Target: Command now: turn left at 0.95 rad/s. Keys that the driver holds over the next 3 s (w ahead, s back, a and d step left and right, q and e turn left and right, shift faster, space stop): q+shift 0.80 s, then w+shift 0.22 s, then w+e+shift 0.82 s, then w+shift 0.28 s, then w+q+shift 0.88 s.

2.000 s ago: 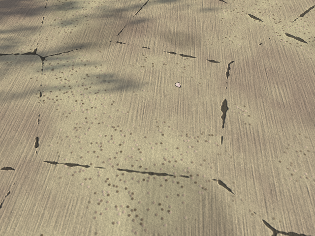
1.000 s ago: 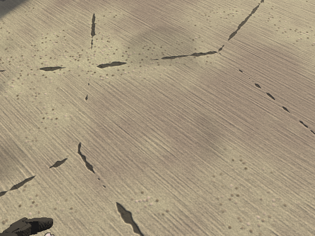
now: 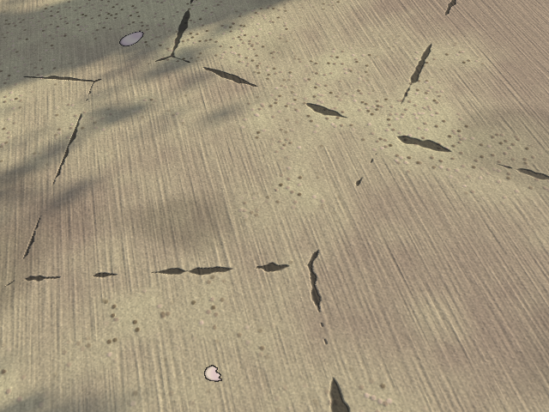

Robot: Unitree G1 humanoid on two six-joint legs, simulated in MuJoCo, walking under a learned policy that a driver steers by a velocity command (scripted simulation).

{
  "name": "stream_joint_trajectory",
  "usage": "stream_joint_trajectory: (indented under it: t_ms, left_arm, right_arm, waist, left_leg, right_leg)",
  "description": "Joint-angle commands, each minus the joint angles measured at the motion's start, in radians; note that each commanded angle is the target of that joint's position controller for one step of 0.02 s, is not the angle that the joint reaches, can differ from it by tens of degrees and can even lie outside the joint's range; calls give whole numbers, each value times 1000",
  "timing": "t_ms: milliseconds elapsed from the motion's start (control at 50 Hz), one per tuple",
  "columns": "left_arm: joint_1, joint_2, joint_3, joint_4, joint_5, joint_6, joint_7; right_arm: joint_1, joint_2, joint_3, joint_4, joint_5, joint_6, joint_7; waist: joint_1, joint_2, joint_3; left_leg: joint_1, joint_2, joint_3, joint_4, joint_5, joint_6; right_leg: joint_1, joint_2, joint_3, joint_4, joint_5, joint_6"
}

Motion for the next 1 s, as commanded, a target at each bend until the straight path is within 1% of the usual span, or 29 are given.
stream_joint_trajectory:
  t_ms: [20,80,120,160,200,220,240,260,280,300,320,340,380,460,520,600,640,660,680,700,720,740,760,780,800,820,860,900,1000]
  left_arm:
    - [15,180,49,-49,1,-1,7]
    - [-13,216,63,-46,-8,2,-7]
    - [-30,229,71,-41,-24,-3,-22]
    - [-24,231,76,-29,-43,-11,-38]
    - [-25,209,74,-14,-63,-13,-47]
    - [34,169,66,12,-57,-14,-55]
    - [17,106,46,-43,-8,-18,-56]
    - [-59,105,36,-100,11,-25,-44]
    - [-121,162,47,-99,-8,-25,-36]
    - [-135,160,46,-103,-20,-29,-28]
    - [-109,166,48,-82,-11,-28,-18]
    - [-90,182,54,-76,-5,-25,-12]
    - [-62,165,49,-58,-4,-23,-19]
    - [-79,123,28,-47,-15,-20,-24]
    - [-101,126,26,-47,-20,-19,-32]
    - [-105,142,32,-50,-26,-32,-42]
    - [-68,156,41,-40,-30,-40,-48]
    - [-32,162,48,-27,-31,-43,-49]
    - [-4,196,60,-20,-24,-41,-46]
    - [-45,258,67,-42,-9,-27,-37]
    - [-29,240,64,-38,24,-26,-39]
    - [-67,187,50,-61,16,-27,-33]
    - [-102,146,39,-70,5,-21,-22]
    - [-118,135,34,-77,-5,-12,-10]
    - [-118,136,30,-76,-12,-6,0]
    - [-57,152,31,-63,-13,-4,6]
    - [60,189,40,-35,-23,-11,0]
    - [114,205,44,-23,-26,-26,-11]
    - [107,227,46,-3,-40,-63,-38]
  right_arm:
    - [-85,-30,5,-118,-3,-17,13]
    - [-82,-21,10,-123,-8,-13,25]
    - [-71,-31,3,-119,-5,-1,30]
    - [-67,-40,-6,-122,-2,14,35]
    - [1,-47,-23,-102,0,20,34]
    - [95,-101,-50,-73,-6,16,18]
    - [159,-262,-90,-85,-10,5,0]
    - [108,-288,-79,-123,-51,-32,13]
    - [103,-218,-62,-117,-50,-59,26]
    - [83,-186,-50,-99,-32,-71,19]
    - [34,-152,-40,-101,-9,-67,7]
    - [-25,-134,-30,-113,0,-57,-4]
    - [-57,-131,-25,-129,-16,-49,-19]
    - [-35,-151,-33,-120,-7,-41,-36]
    - [-46,-156,-34,-127,-8,-32,-39]
    - [-53,-154,-33,-133,-8,-23,-33]
    - [-75,-147,-31,-143,-3,-20,-30]
    - [-95,-138,-27,-148,3,-16,-30]
    - [-73,-101,-14,-151,4,-15,-28]
    - [17,-31,6,-144,-5,-15,-23]
    - [25,-110,-16,-156,-5,-27,-20]
    - [33,-183,-37,-134,-8,-30,-17]
    - [29,-191,-43,-114,-3,-25,-16]
    - [37,-165,-39,-98,-6,-15,-19]
    - [42,-137,-30,-100,-4,-10,-14]
    - [28,-106,-15,-108,-3,-12,-11]
    - [-24,-64,8,-137,-2,-28,-2]
    - [-52,-50,20,-145,-7,-45,6]
    - [-31,-7,47,-113,-11,-93,16]
  waist:
    - [44,-193,-98]
    - [33,-210,-109]
    - [22,-223,-106]
    - [14,-231,-109]
    - [-33,-203,-126]
    - [-65,-94,-151]
    - [-52,236,-144]
    - [-53,277,-260]
    - [-93,138,-258]
    - [-62,111,-200]
    - [-29,48,-168]
    - [3,52,-149]
    - [24,55,-170]
    - [10,55,-176]
    - [-1,86,-156]
    - [-12,132,-147]
    - [5,146,-150]
    - [29,135,-150]
    - [24,65,-177]
    - [-44,-201,-193]
    - [-48,-338,-150]
    - [-47,-263,-116]
    - [-44,-208,-83]
    - [-42,-175,-72]
    - [-31,-173,-55]
    - [-4,-169,-76]
    - [54,-209,-103]
    - [80,-209,-100]
    - [49,-214,-36]
  left_leg:
    - [-120,53,29,-84,9,-17]
    - [-2,60,73,-218,23,7]
    - [90,45,113,-309,28,34]
    - [155,32,136,-411,30,68]
    - [306,-14,164,-600,127,123]
    - [494,-33,104,-701,284,172]
    - [725,222,-296,-706,815,291]
    - [714,352,-574,-739,782,492]
    - [699,317,-482,-770,688,474]
    - [651,260,-415,-776,593,422]
    - [608,212,-366,-775,521,372]
    - [537,185,-331,-777,515,348]
    - [474,146,-309,-772,560,338]
    - [457,105,-357,-751,463,319]
    - [412,84,-423,-743,352,302]
    - [406,64,-516,-715,358,289]
    - [389,39,-549,-688,368,272]
    - [354,8,-541,-659,327,249]
    - [273,-42,-497,-573,136,209]
    - [112,-178,-308,-356,-232,152]
    - [-11,-182,-196,-134,-301,100]
    - [-32,-107,-163,-9,-226,67]
    - [-34,-80,-134,38,-147,50]
    - [-44,-67,-109,94,-88,36]
    - [-66,-53,-81,140,-53,23]
    - [-86,-35,-30,124,-13,23]
    - [-141,-9,13,49,-7,32]
    - [-153,4,15,-25,-30,43]
    - [68,15,59,-325,-5,96]
  right_leg:
    - [230,-282,141,-94,376,-212]
    - [186,-301,56,-83,382,-191]
    - [152,-310,4,-61,380,-165]
    - [161,-332,-21,-14,368,-132]
    - [125,-314,-83,122,322,-60]
    - [8,-250,-137,306,254,4]
    - [-363,-123,-174,661,-343,96]
    - [-543,-14,59,858,-496,121]
    - [-556,-33,140,909,-433,101]
    - [-560,-37,161,876,-342,74]
    - [-550,-54,174,823,-263,68]
    - [-503,-52,180,766,-206,68]
    - [-420,-9,171,716,-136,78]
    - [-370,53,194,506,-87,99]
    - [-317,81,211,401,-70,98]
    - [-235,97,231,271,-86,80]
    - [-135,91,227,144,-62,64]
    - [-43,76,210,26,31,53]
    - [99,-34,268,-41,107,15]
    - [222,-254,489,-68,232,-93]
    - [150,-383,670,-112,264,-225]
    - [116,-376,598,-110,215,-241]
    - [81,-303,472,-102,135,-201]
    - [76,-249,390,-94,93,-168]
    - [73,-238,333,-98,134,-170]
    - [97,-227,306,-131,44,-166]
    - [186,-237,333,-186,-232,-165]
    - [218,-263,362,-221,-382,-170]
    - [68,-266,250,-273,-322,-155]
